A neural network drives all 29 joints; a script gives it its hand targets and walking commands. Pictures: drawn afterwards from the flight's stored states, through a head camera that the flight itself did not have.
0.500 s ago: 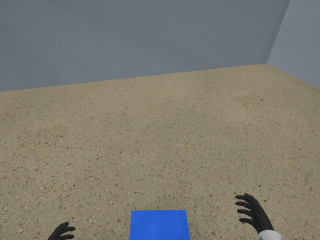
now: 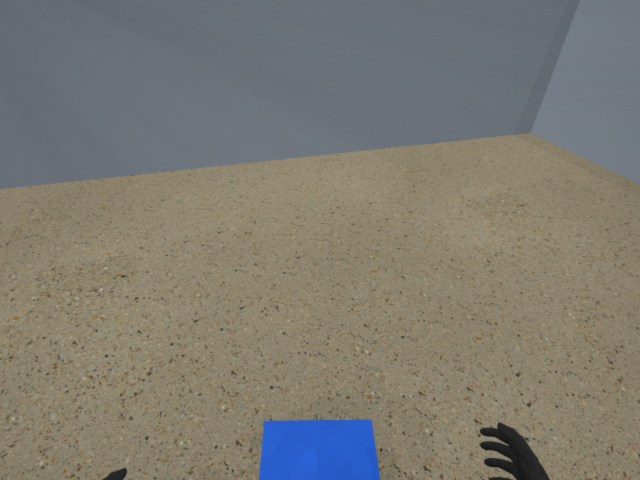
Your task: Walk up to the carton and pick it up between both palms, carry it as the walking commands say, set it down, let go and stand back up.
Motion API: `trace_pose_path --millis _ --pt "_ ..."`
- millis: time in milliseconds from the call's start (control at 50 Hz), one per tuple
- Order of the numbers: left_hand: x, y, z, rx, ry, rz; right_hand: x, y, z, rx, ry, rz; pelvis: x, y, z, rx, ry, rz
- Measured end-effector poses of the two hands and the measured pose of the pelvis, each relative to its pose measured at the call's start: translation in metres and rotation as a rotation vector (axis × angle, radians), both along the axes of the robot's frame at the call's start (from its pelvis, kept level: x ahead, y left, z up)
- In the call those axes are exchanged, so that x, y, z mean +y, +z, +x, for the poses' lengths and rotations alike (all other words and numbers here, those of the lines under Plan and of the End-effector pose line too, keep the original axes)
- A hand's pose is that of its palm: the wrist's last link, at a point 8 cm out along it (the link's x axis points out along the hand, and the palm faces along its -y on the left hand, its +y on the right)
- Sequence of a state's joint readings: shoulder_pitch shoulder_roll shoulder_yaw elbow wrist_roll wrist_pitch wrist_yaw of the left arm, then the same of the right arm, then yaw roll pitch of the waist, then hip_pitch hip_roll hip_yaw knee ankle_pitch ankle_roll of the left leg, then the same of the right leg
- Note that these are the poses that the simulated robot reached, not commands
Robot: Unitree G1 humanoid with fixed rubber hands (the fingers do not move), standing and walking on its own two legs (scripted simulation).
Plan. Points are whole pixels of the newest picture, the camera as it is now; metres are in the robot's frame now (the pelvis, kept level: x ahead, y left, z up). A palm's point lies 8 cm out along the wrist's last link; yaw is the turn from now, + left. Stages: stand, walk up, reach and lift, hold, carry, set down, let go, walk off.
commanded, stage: stand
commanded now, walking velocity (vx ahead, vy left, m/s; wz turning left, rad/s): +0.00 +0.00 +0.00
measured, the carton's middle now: out of the picture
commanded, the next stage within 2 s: none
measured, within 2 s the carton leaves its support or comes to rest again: neither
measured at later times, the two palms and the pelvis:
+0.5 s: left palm out of the picture +0.10 +0.28 -0.09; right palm out of the picture +0.12 -0.26 -0.04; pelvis -0.02 +0.00 +0.00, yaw +0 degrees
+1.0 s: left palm out of the picture +0.07 +0.28 -0.10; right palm out of the picture +0.09 -0.26 -0.06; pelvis -0.03 +0.00 +0.00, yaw +0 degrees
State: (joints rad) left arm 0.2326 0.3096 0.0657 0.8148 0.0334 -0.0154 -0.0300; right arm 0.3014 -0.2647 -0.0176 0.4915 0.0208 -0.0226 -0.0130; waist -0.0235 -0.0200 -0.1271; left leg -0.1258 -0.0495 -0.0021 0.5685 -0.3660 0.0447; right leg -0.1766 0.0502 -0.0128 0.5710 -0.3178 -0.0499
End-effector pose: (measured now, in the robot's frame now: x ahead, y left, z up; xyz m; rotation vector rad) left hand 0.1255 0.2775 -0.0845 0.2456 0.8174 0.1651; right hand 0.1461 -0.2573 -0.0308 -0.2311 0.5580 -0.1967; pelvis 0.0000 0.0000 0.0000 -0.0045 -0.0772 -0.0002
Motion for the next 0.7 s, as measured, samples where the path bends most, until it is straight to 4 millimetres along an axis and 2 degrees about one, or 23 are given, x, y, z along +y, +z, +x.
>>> trace_pose_path --millis 420,700 --pt "0.0 -0.003 -0.019 0.025 0.006 0.005 -0.003 -0.007 -0.017 0.019 -0.014 0.003 -0.002 0.0 -0.012 -0.017 0.0 0.003" --pt "0.002 -0.009 -0.04 0.085 0.015 0.011 -0.005 -0.024 -0.039 0.1 -0.029 0.015 -0.002 0.0 -0.021 -0.028 0.0 0.002"
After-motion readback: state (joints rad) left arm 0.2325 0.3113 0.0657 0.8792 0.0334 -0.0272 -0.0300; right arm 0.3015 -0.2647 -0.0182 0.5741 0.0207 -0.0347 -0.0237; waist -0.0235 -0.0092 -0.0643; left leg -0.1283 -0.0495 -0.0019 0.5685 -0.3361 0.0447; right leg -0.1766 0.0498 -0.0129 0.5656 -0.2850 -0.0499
